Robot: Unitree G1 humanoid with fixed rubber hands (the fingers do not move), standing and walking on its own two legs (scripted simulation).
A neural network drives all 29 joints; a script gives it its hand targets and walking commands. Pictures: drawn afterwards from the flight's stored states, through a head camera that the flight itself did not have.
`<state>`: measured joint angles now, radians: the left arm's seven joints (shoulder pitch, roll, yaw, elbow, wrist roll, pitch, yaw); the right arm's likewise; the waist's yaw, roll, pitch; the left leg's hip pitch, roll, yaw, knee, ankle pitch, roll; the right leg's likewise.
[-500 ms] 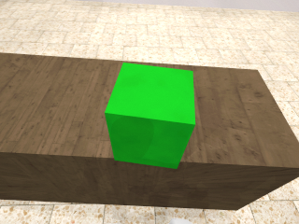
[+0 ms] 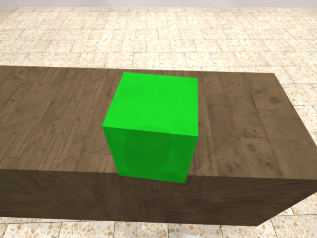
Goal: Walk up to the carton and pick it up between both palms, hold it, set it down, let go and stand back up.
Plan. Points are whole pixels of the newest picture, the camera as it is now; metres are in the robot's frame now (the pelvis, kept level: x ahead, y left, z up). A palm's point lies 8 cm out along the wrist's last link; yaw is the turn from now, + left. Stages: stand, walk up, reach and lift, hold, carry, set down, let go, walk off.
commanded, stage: walk up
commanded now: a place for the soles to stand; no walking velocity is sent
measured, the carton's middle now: (155, 129) +0.41 +0.02 +0.01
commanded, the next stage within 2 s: stand in 0.34 s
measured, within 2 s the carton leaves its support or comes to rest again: neither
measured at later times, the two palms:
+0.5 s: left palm out of the picture +0.08 +0.30 -0.10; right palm out of the picture +0.05 -0.31 -0.11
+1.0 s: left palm (65, 215) +0.20 +0.25 -0.08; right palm (280, 231) +0.16 -0.30 -0.07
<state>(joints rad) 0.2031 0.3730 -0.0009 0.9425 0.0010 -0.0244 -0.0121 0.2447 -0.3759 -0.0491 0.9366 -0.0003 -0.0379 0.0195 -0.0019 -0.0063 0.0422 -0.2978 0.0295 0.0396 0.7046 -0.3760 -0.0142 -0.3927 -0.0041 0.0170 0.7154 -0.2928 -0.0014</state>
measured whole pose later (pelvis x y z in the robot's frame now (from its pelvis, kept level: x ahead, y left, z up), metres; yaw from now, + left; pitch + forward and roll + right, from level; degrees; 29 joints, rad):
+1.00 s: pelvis +0.01 -0.01 -0.01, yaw +0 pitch -4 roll +1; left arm 0.07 0.35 0.01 0.43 0.03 0.42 -0.03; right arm 0.11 -0.29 -0.12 0.77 -0.06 -0.15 0.03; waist 0.00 -0.06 0.14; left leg -0.28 0.06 0.04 0.77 -0.43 -0.03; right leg -0.38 0.02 0.01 0.78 -0.34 -0.01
